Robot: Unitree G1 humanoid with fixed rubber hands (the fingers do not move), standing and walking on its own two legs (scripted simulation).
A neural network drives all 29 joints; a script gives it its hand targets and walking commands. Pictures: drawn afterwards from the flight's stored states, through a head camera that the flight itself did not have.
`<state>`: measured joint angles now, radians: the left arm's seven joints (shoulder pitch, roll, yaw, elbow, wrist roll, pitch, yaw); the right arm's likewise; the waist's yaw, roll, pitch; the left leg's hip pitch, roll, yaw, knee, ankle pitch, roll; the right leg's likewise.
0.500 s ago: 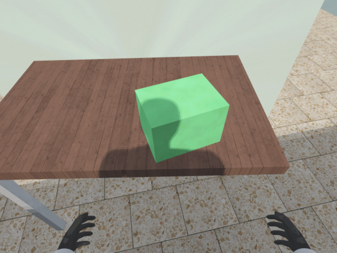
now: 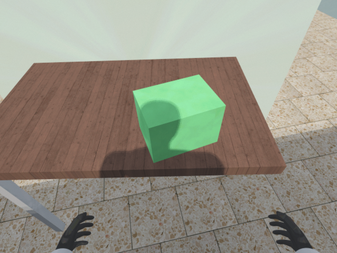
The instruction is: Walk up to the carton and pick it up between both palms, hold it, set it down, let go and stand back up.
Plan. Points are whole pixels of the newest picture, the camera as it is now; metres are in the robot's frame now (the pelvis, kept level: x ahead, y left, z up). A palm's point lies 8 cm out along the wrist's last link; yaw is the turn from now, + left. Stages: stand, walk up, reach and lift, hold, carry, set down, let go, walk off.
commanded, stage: stand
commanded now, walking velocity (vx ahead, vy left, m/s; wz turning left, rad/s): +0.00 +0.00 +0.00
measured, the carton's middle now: (176, 117) +0.50 -0.01 +0.02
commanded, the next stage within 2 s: none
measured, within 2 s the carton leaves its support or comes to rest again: neither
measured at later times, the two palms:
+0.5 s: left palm (64, 247) +0.16 +0.26 -0.06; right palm (301, 246) +0.16 -0.28 -0.06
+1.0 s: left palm (63, 245) +0.16 +0.27 -0.06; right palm (301, 244) +0.16 -0.28 -0.05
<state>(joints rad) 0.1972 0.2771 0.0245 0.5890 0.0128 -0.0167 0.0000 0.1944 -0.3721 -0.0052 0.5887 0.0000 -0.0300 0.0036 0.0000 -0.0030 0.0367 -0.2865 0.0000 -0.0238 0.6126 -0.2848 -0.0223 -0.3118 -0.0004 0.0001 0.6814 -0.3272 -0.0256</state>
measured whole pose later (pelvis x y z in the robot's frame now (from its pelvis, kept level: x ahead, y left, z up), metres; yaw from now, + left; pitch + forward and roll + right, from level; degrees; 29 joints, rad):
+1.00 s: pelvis +0.00 +0.00 +0.00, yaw +0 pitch -2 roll +1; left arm 0.20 0.29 0.02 0.59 0.01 -0.02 0.00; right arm 0.19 -0.38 -0.01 0.59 0.00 -0.03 0.01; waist 0.00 -0.01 0.02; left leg -0.27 0.00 -0.02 0.58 -0.27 -0.02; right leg -0.29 0.00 0.00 0.64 -0.31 -0.03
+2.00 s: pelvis +0.00 +0.00 +0.01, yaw +0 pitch -2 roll +1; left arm 0.20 0.30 0.02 0.60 0.01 -0.02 0.00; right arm 0.19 -0.38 -0.01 0.59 0.00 -0.03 0.01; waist 0.00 -0.01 0.02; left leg -0.26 0.00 -0.02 0.55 -0.26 -0.02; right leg -0.28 0.00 0.00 0.62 -0.30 -0.02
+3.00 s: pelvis +0.00 +0.00 +0.01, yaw +0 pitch -2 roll +1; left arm 0.20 0.30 0.02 0.62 0.01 -0.02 0.00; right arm 0.19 -0.38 -0.01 0.60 0.00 -0.03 0.01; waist 0.00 -0.01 0.02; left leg -0.25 0.00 -0.03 0.54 -0.25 -0.02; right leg -0.27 0.00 0.00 0.60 -0.29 -0.02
